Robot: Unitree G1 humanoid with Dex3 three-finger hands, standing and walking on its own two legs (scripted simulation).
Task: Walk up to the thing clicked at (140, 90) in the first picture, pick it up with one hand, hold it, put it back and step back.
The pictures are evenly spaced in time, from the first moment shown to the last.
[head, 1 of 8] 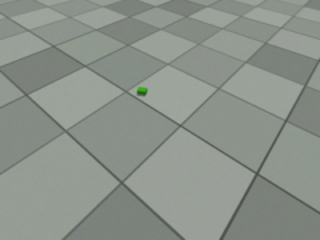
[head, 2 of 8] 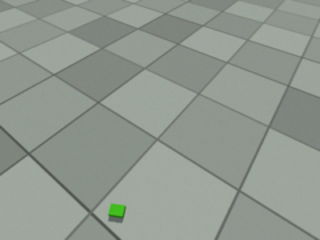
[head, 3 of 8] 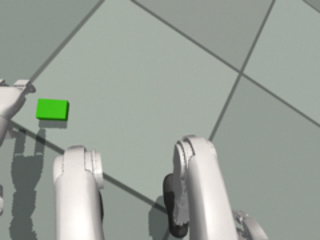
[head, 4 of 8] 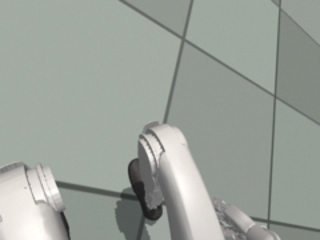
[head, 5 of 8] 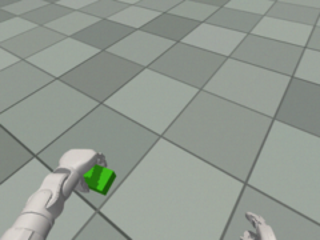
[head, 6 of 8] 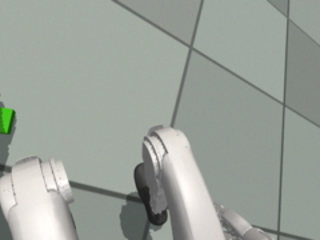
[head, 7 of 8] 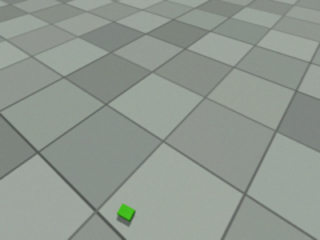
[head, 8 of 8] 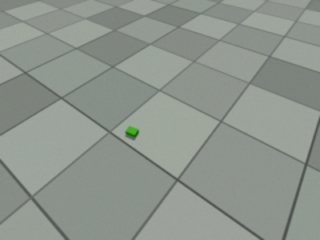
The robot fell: no
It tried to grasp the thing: yes
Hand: left
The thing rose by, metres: 0.69
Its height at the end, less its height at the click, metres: +0.00
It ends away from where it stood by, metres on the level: 0.03
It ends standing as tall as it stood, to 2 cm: yes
